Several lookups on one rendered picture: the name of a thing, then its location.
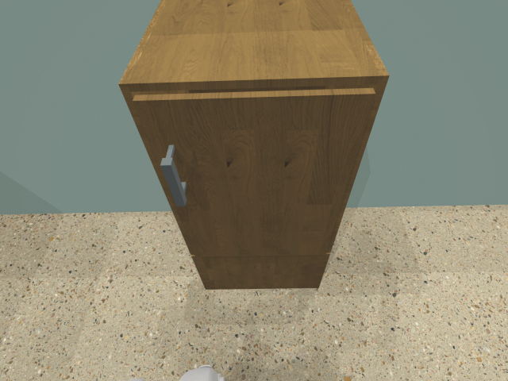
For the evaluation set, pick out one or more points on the handle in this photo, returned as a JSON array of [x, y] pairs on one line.
[[176, 187]]

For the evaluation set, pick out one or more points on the cupboard door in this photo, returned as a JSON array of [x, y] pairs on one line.
[[266, 171]]

